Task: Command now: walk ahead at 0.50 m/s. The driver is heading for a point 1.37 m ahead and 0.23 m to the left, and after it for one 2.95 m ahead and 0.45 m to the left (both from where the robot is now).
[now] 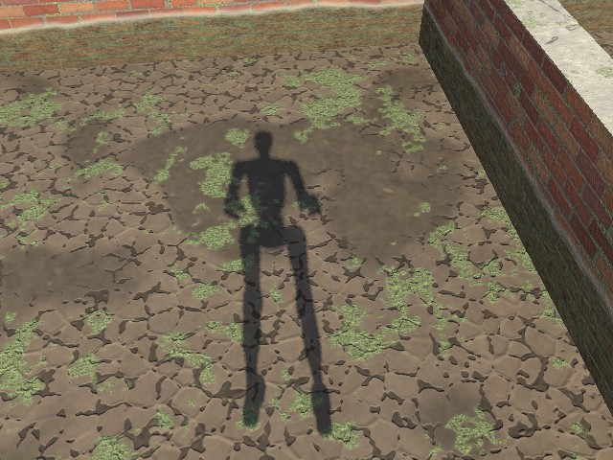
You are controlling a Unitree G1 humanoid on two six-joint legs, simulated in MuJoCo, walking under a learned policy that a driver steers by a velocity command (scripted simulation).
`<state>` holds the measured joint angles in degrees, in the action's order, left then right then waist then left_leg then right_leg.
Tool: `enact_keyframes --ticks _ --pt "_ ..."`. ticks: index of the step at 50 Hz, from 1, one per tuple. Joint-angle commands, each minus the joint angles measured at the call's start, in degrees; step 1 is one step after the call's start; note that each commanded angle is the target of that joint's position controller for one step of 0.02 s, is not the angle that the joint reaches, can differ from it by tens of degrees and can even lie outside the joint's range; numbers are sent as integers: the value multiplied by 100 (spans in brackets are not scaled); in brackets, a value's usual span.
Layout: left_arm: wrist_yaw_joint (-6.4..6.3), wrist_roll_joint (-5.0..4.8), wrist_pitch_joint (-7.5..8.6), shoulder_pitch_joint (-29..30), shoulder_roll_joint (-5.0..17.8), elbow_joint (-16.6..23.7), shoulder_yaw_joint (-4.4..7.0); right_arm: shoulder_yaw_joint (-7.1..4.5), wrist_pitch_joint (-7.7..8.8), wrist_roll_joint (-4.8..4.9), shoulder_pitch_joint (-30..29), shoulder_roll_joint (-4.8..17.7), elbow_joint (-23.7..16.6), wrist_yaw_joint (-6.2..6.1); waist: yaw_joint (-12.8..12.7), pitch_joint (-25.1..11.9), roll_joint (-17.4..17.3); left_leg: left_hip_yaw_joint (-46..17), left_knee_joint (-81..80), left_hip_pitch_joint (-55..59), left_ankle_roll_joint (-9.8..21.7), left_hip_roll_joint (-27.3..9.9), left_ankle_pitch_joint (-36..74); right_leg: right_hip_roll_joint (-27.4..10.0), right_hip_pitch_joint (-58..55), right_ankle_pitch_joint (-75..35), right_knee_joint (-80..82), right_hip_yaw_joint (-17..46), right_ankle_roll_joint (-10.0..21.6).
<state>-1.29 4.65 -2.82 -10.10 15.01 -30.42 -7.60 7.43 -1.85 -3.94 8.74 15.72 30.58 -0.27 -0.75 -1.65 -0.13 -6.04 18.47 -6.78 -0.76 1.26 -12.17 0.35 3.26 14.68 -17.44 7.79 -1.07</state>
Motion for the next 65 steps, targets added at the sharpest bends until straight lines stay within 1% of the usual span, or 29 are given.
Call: enact_keyframes --ticks 1,2,6,10,11,14,15,19,20,21,22,26,30,31,32,33,39,40,43,44,48,49,50,51,57,58,61,62,65 --pt "-53 -77 59 320 676 410 222 -242 105 65 -168 642 -370 -42 92 -333 119 -428 -7 728 177 -403 1279 -327 489 -1243 280 325 38" --pt "-28 -10 78 456 495 569 176 -181 98 27 -520 554 -555 -15 -24 -40 10 -471 -20 386 188 -421 1783 -344 519 -1631 182 268 51" --pt "-18 30 88 321 534 525 184 -167 98 -19 -440 516 -542 -8 -31 -400 26 -465 41 605 205 -419 2038 -363 344 -1942 109 269 54" --pt "-43 -45 72 245 698 380 220 -232 95 31 -112 620 -355 -43 103 -591 139 -436 11 856 179 -403 1388 -341 350 -1398 239 323 40" --pt "-21 -14 88 413 524 565 182 -175 89 20 -484 567 -556 -18 -20 -142 47 -476 5 487 176 -421 1832 -352 494 -1736 171 268 46" --pt "-46 -48 66 231 699 376 224 -234 98 32 -122 615 -350 -41 96 -549 118 -439 2 815 182 -397 1393 -333 353 -1361 241 317 42" --pt "-25 -9 81 405 521 563 185 -174 95 17 -492 554 -550 -15 -27 -124 33 -476 -2 463 182 -415 1858 -346 483 -1737 169 263 49" --pt "-15 26 92 324 536 528 184 -165 90 -18 -449 520 -544 -13 -25 -373 35 -481 22 591 194 -418 1990 -366 359 -1900 131 267 51" --pt "-47 -44 65 221 697 372 224 -231 101 32 -115 609 -346 -40 96 -596 121 -443 4 851 182 -398 1394 -341 332 -1387 244 318 42" --pt "-58 -78 55 295 677 405 226 -241 106 66 -164 642 -351 -43 88 -326 117 -445 -21 721 174 -396 1293 -326 466 -1250 294 316 32" --pt "-33 -12 74 432 496 563 180 -181 99 27 -518 553 -538 -16 -27 -35 8 -488 -33 381 185 -413 1795 -343 497 -1639 197 260 45" --pt "-22 28 84 300 535 519 189 -167 99 -18 -439 515 -527 -10 -33 -396 25 -482 28 599 201 -411 2046 -362 323 -1943 123 261 48" --pt "-48 -46 69 223 700 375 224 -231 96 33 -111 619 -340 -44 100 -585 138 -453 -3 848 176 -396 1395 -340 331 -1396 251 313 34" --pt "-59 -78 57 288 679 405 226 -240 102 65 -155 650 -342 -47 90 -326 126 -454 -27 721 168 -393 1293 -325 460 -1253 300 311 27" --pt "-35 -13 75 421 499 561 181 -180 96 26 -509 560 -530 -19 -25 -36 11 -495 -39 382 180 -409 1794 -343 490 -1640 204 257 40" --pt "-28 20 77 339 499 525 178 -172 93 -11 -469 523 -513 -15 -33 -217 -23 -500 -35 449 199 -415 1902 -359 372 -1741 176 263 53" --pt "-51 -45 65 212 700 372 226 -231 99 35 -112 615 -332 -43 97 -581 133 -460 -8 843 176 -392 1407 -338 320 -1398 255 308 32" --pt "-28 -14 82 382 524 557 188 -174 93 22 -485 563 -535 -19 -26 -134 42 -500 -12 475 174 -409 1851 -350 465 -1739 189 256 36" --pt "-53 -49 61 202 700 370 229 -234 100 34 -122 612 -329 -43 91 -539 116 -463 -15 803 178 -386 1409 -331 327 -1359 255 302 33" --pt "-32 -10 76 376 522 556 190 -173 97 18 -492 552 -531 -16 -31 -120 30 -499 -17 454 177 -403 1874 -344 457 -1738 185 251 39" --pt "-56 -40 58 202 696 371 229 -231 104 31 -121 605 -326 -41 88 -560 118 -464 -18 815 180 -385 1428 -333 311 -1391 254 303 33" --pt "-67 -76 48 257 680 396 232 -241 111 67 -155 639 -325 -43 79 -333 108 -466 -36 712 173 -385 1319 -324 428 -1256 302 301 24" --pt "-41 -12 68 400 499 555 186 -181 104 29 -515 551 -518 -16 -33 -34 3 -509 -46 373 183 -400 1824 -341 466 -1651 208 248 35" --pt "-35 21 71 321 498 520 183 -173 99 -7 -472 516 -500 -13 -40 -216 -25 -514 -42 442 201 -407 1929 -357 350 -1751 180 254 47" --pt "-56 -45 63 195 703 369 229 -231 101 36 -106 618 -318 -44 93 -583 136 -473 -14 838 175 -384 1430 -336 299 -1413 257 299 25" --pt "-33 -15 80 364 527 554 190 -174 94 23 -479 566 -521 -19 -28 -139 44 -512 -17 473 172 -401 1873 -348 444 -1754 192 248 28" --pt "-58 -49 59 184 704 367 232 -233 101 35 -114 616 -315 -44 89 -540 118 -476 -22 798 175 -379 1428 -329 308 -1371 260 293 27" --pt "-37 -10 74 358 525 553 193 -173 99 19 -486 555 -518 -17 -33 -121 31 -511 -23 451 174 -396 1891 -343 438 -1750 191 243 32" --pt "-26 16 85 274 545 516 194 -167 94 -10 -445 525 -511 -16 -30 -351 29 -519 0 563 186 -398 2013 -359 323 -1882 152 245 34"
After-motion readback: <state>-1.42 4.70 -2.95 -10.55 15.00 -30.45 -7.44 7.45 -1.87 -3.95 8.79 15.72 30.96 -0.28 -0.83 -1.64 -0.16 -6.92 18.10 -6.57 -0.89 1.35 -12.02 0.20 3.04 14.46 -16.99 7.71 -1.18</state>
